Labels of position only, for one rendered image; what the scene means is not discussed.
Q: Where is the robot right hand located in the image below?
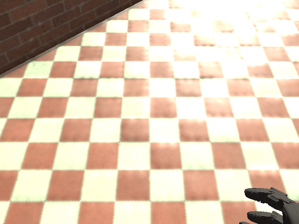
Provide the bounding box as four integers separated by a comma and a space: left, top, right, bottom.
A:
239, 187, 299, 224

